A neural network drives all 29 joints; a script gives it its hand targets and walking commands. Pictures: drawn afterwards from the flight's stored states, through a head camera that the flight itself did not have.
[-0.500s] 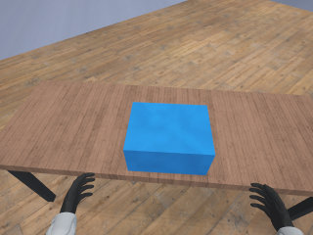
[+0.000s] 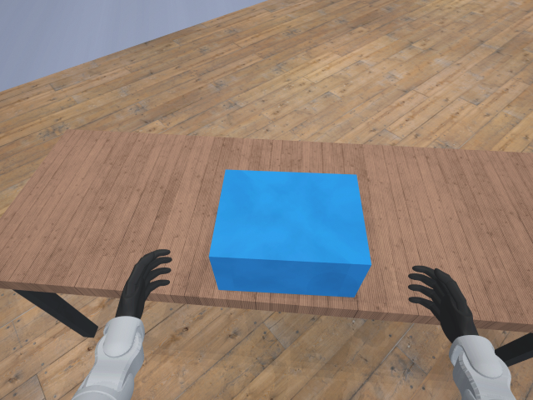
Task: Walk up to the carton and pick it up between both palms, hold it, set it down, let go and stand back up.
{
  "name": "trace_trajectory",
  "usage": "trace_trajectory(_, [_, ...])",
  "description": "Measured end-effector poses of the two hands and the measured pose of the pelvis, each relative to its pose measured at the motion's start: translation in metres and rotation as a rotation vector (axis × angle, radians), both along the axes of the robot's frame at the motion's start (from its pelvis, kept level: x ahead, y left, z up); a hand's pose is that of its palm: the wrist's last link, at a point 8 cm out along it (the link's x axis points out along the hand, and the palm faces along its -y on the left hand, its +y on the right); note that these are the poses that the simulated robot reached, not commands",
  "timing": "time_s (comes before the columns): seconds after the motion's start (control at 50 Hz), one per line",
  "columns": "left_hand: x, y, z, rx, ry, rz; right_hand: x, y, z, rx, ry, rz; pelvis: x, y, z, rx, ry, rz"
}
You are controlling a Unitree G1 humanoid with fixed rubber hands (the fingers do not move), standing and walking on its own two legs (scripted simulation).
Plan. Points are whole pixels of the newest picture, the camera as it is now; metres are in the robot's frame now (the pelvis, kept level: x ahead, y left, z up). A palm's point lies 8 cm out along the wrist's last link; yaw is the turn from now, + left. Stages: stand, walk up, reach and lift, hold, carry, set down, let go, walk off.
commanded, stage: reach and lift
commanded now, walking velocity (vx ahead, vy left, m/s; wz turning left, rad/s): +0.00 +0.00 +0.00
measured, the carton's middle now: (288, 231) +0.49 -0.02 -0.13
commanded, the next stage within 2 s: none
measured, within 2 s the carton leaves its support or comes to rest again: neither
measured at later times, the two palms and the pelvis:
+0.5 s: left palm (148, 246) +0.35 +0.21 +0.02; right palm (458, 261) +0.34 -0.28 +0.02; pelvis +0.00 +0.00 +0.00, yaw +0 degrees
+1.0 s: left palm (167, 205) +0.42 +0.19 +0.05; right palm (459, 212) +0.40 -0.28 +0.06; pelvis -0.01 +0.00 -0.01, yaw -1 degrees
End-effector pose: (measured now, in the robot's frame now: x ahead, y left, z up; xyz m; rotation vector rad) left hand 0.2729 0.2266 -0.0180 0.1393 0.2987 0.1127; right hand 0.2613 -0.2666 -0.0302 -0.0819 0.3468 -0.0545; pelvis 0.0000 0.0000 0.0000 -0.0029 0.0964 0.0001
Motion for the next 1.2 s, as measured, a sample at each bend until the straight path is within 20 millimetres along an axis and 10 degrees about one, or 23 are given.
trace_trajectory(1.2, [0.163,-0.036,0.066,-0.041,-0.035,-0.035,0.162,-0.009,0.097,-0.013,-0.077,-0.032,-0.010,-0.003,-0.011,-0.014,0.293,-0.019])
